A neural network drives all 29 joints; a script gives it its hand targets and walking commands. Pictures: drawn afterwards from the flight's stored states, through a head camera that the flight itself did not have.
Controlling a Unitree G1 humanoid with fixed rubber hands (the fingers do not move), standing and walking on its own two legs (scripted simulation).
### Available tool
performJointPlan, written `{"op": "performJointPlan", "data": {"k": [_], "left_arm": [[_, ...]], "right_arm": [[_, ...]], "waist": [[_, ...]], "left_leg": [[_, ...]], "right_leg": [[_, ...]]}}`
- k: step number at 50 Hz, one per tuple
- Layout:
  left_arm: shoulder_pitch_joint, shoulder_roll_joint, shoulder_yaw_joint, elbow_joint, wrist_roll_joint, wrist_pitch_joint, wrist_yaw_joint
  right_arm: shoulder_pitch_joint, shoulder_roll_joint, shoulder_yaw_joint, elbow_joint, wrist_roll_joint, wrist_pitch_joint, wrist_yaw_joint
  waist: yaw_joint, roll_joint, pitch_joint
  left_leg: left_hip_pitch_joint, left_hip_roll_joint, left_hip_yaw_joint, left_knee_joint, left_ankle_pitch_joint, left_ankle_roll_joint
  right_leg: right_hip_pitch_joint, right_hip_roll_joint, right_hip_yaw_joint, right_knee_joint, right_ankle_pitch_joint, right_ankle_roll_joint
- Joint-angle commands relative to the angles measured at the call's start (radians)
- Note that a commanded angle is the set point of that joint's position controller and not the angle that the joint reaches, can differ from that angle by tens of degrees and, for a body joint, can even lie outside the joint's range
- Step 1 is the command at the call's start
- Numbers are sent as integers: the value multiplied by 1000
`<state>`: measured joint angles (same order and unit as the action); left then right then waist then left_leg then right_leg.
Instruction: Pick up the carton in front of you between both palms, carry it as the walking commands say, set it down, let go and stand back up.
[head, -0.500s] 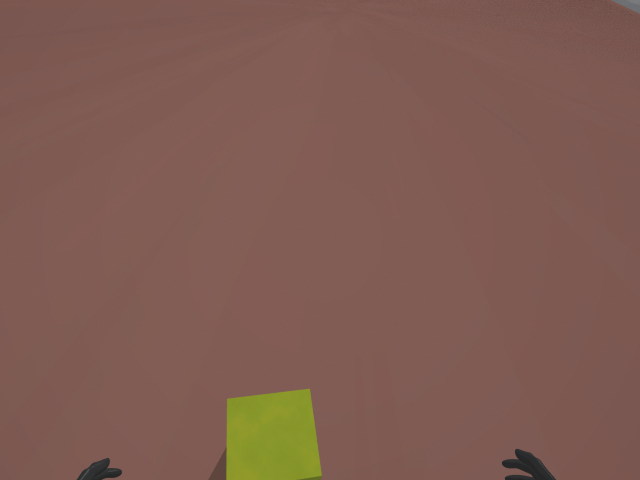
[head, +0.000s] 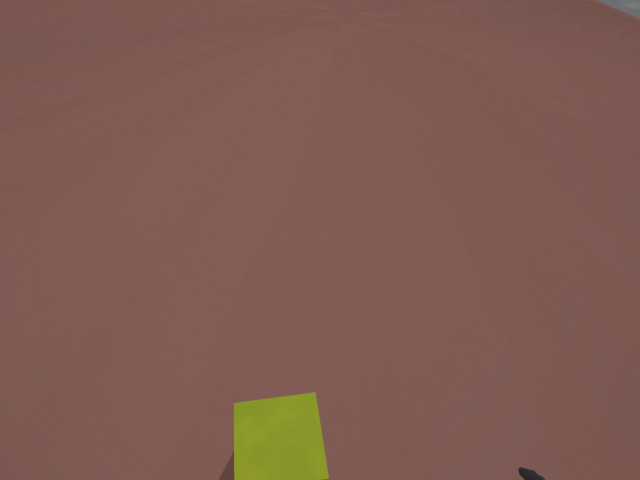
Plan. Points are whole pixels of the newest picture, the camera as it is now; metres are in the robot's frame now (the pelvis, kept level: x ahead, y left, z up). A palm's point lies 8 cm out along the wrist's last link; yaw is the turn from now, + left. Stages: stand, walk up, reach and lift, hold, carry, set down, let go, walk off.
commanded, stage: stand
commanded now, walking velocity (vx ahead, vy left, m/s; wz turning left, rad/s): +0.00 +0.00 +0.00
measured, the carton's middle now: (279, 454) +0.37 +0.06 -0.65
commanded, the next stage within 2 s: none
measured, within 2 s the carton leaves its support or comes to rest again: neither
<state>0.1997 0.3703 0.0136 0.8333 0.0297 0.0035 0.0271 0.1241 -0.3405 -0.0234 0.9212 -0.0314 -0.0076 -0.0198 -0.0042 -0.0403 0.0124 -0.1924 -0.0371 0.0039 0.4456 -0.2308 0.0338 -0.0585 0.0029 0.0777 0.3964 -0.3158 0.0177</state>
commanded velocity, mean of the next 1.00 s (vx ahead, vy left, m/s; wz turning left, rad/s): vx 0.00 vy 0.00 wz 0.00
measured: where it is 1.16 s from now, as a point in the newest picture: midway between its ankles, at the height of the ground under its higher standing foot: outside the picture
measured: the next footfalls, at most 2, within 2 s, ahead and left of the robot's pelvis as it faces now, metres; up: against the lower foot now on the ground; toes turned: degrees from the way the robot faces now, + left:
none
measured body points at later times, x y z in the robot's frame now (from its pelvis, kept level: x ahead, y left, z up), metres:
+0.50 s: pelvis -0.01 +0.00 +0.00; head -0.02 +0.01 +0.45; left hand +0.08 +0.31 -0.12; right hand +0.09 -0.31 -0.10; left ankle +0.01 +0.10 -0.74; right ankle -0.06 -0.14 -0.74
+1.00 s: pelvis -0.01 +0.00 +0.00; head -0.02 +0.01 +0.45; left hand +0.07 +0.31 -0.12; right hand +0.09 -0.32 -0.10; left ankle +0.01 +0.10 -0.74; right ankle -0.06 -0.14 -0.74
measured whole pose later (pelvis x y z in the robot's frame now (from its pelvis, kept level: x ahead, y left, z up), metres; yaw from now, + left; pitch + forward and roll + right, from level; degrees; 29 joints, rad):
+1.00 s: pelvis -0.01 +0.00 +0.00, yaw +1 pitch -2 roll +0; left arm 0.16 0.40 0.00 0.99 0.02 -0.01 0.02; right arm 0.09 -0.38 -0.01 1.07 -0.01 -0.01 -0.01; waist -0.01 -0.03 0.03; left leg -0.16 -0.04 -0.02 0.37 -0.17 0.03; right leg -0.02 0.00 0.05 0.32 -0.26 0.01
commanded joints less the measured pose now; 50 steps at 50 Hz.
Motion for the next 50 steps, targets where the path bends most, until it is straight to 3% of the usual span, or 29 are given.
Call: {"op": "performJointPlan", "data": {"k": [1,15,50], "left_arm": [[-19,144,32,-39,0,-13,3],[-28,162,29,28,-3,-18,-2],[-54,187,20,113,-8,-20,-6]], "right_arm": [[-42,-173,-35,-38,1,-12,-3],[-53,-193,-30,28,9,-12,2],[-73,-220,-19,106,19,-12,6]], "waist": [[-1,37,-29],[-2,36,-10],[-2,38,-12]], "left_leg": [[97,130,-127,-67,233,-2],[99,133,-141,-101,182,-3],[108,138,-158,-118,229,-2]], "right_leg": [[-95,-87,48,-61,213,-14],[-91,-96,55,-98,177,-22],[-58,-108,46,-130,191,-29]]}}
